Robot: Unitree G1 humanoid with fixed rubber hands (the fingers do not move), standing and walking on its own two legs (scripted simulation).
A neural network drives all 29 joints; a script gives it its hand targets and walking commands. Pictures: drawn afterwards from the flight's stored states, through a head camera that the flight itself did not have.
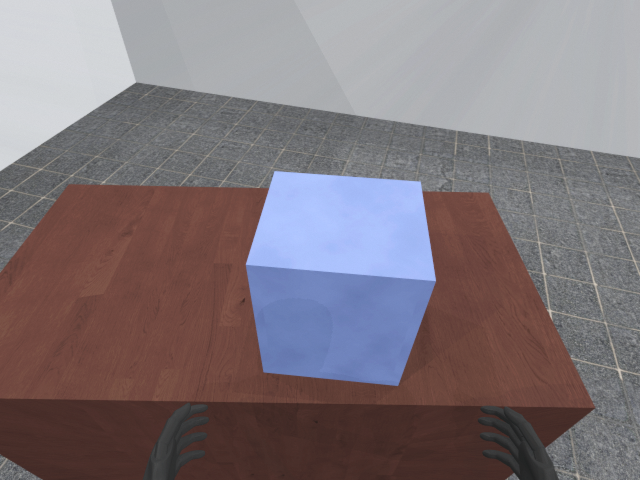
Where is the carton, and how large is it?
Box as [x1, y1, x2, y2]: [246, 171, 435, 385]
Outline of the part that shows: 274,171 246,262 246,269 263,371 397,385 435,282 420,182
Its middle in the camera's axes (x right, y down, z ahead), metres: +0.03 +0.06 +0.62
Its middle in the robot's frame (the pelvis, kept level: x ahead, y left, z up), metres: +0.43 +0.02 -0.01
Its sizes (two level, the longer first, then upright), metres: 0.225 0.197 0.270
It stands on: a pedestal, 0.64 m high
